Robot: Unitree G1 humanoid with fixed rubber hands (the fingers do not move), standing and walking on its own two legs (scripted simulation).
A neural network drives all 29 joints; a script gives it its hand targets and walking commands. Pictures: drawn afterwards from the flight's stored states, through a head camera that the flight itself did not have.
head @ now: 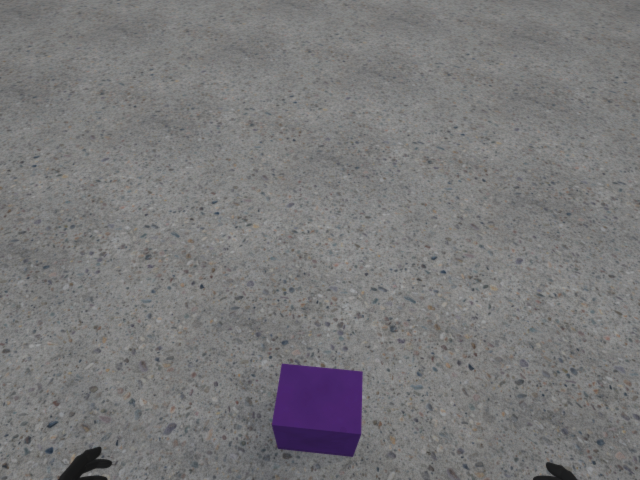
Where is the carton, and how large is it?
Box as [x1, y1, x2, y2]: [272, 364, 362, 456]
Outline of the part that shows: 282,364 272,421 272,426 278,448 352,456 360,435 362,372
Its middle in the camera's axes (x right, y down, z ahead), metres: -0.01 +0.48 +1.07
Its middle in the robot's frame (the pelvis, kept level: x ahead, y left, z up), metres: +0.40 +0.02 -0.65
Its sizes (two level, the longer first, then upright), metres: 0.216 0.154 0.238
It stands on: the floor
